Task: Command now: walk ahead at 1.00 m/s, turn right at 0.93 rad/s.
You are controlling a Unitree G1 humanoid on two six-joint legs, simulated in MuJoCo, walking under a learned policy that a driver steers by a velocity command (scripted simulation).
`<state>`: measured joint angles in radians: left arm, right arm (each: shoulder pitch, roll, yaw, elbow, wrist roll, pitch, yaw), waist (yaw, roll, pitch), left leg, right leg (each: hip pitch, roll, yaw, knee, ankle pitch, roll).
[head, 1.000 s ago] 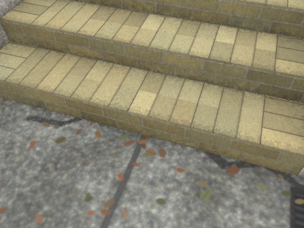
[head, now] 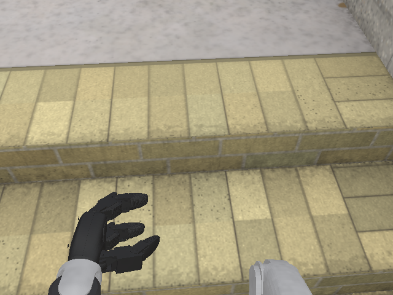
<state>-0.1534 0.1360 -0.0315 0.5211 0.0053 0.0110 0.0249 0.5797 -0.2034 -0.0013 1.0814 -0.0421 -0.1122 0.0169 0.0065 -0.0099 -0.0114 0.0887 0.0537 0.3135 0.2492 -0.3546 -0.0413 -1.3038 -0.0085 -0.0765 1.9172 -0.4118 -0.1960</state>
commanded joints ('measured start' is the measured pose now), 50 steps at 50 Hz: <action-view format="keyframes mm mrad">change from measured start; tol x64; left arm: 1 42 96 -9 -63 -5 2 -34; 17 950 117 42 568 159 -117 -71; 50 76 118 62 24 61 -98 42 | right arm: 1 -129 -178 0 -173 72 -21 -55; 17 -945 -47 65 -923 13 54 -19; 23 280 -124 -1 -357 30 146 13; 50 -327 -68 -47 -428 6 72 33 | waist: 1 139 3 -46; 23 -286 638 -737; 50 -69 -71 -216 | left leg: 1 -473 134 57 -88 1619 84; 4 -154 255 -95 733 2031 147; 6 -884 -137 -255 1628 204 30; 10 -1240 -62 -407 2039 69 90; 18 -795 -98 -262 1071 -249 125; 23 555 341 -1034 477 1383 538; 34 -919 -64 -487 95 419 171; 41 -404 76 -827 245 527 254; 46 -1087 -130 -457 1701 -110 -22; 50 -889 -67 -347 1541 9 -56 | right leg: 1 772 105 -262 -448 36 18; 7 1321 -98 1108 -1592 -27 -219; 17 1056 99 417 -1377 649 50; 21 403 -15 536 -1481 1936 -9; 22 588 -4 486 -1100 1669 133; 23 461 237 403 -407 -5 284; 40 848 -8 117 -1305 255 238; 43 1552 -362 378 -1439 1257 -224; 50 1069 -260 73 -1593 669 -67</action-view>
